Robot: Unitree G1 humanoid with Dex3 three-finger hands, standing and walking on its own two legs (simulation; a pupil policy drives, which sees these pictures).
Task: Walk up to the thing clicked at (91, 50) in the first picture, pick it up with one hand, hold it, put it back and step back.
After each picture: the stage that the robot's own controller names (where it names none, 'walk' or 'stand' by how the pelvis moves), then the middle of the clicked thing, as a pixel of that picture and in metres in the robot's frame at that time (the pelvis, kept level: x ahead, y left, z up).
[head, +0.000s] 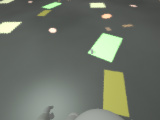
stand; (91, 51) +1.39 +0.00 -0.72
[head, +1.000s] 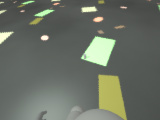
walk; (84, 56) +1.26 +0.23 -0.70
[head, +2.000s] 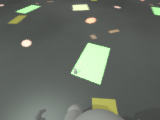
walk; (75, 71) +0.78 +0.29 -0.70
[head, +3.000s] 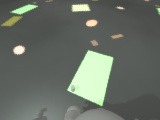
walk; (72, 88) +0.47 +0.23 -0.70
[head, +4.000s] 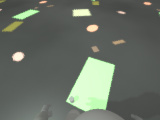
stand; (71, 99) +0.34 +0.23 -0.71
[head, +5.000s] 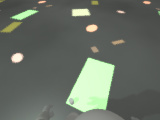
stand; (71, 101) +0.32 +0.23 -0.72
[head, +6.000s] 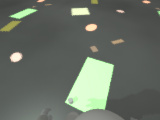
stand; (70, 100) +0.31 +0.24 -0.72
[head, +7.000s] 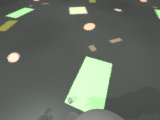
stand; (70, 100) +0.31 +0.24 -0.72
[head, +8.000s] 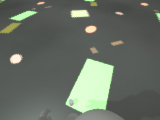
stand; (71, 102) +0.31 +0.23 -0.73
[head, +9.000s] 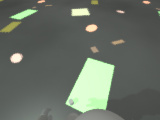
stand; (71, 102) +0.30 +0.23 -0.72
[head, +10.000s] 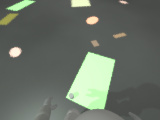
go down; (71, 96) +0.32 +0.23 -0.71
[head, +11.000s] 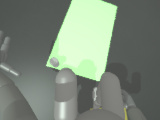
go down; (54, 62) +0.38 +0.29 -0.28
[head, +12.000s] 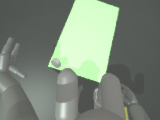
close in; (56, 63) +0.38 +0.29 -0.28
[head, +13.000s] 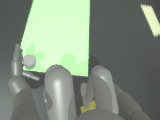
close in; (29, 62) +0.35 +0.32 -0.21
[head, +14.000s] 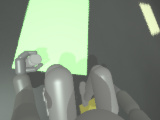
close; (32, 61) +0.35 +0.30 -0.21
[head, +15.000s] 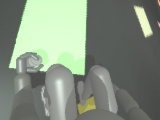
lift; (32, 61) +0.34 +0.29 -0.22
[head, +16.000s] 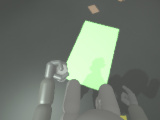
lift; (61, 73) +0.31 +0.21 -0.03
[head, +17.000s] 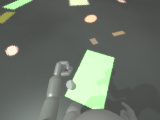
hold; (71, 85) +0.30 +0.16 -0.16
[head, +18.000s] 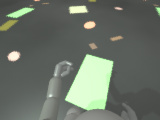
stand; out of the picture -0.06 +0.27 -0.70
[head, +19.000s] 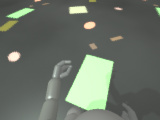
stand; out of the picture -0.25 +0.20 -0.70
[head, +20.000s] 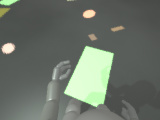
stand; out of the picture -0.42 +0.13 -0.67
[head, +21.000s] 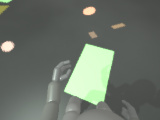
stand; out of the picture -0.59 +0.06 -0.65
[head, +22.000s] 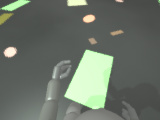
stand; out of the picture -0.78 +0.00 -0.68
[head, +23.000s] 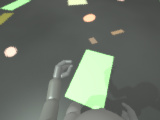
stand; out of the picture -0.96 -0.06 -0.68
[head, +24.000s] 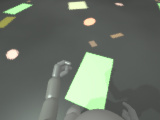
stand; out of the picture -1.13 -0.13 -0.70
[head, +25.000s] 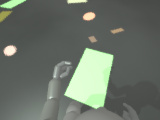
stand; out of the picture -1.28 -0.19 -0.69
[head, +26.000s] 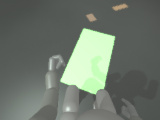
crouch; out of the picture -1.40 -0.30 -0.54
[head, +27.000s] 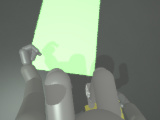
lower; out of the picture -1.44 -0.61 -0.26
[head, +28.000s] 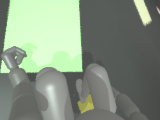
lower; out of the picture -1.45 -0.92 -0.24
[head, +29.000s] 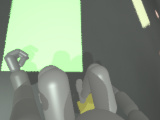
lower; out of the picture -1.57 -1.05 -0.24
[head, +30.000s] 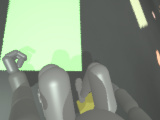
lower; out of the picture -1.69 -1.15 -0.24
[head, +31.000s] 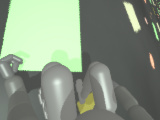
lower; out of the picture -1.81 -1.26 -0.22
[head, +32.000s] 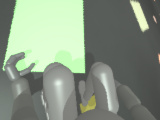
open; out of the picture -1.96 -1.33 -0.21
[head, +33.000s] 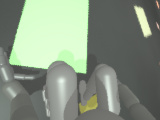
withdraw; out of the picture -2.07 -1.44 -0.22
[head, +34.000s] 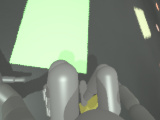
rise; out of the picture -2.18 -1.54 -0.22
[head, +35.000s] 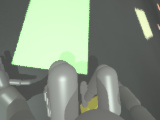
rise; out of the picture -2.28 -1.64 -0.22
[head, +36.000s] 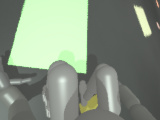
go down; out of the picture -2.40 -1.72 -0.22
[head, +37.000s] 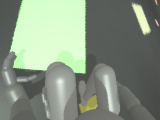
lift; out of the picture -2.49 -1.83 -0.22
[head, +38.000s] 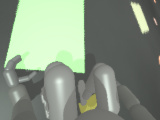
lift; out of the picture -2.60 -1.91 -0.22
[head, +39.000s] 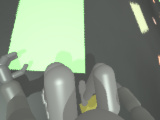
lift; out of the picture -2.68 -2.02 -0.22
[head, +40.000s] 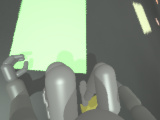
lift; out of the picture -2.82 -2.06 -0.21
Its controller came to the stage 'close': yes
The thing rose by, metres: 0.68
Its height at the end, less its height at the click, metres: -0.02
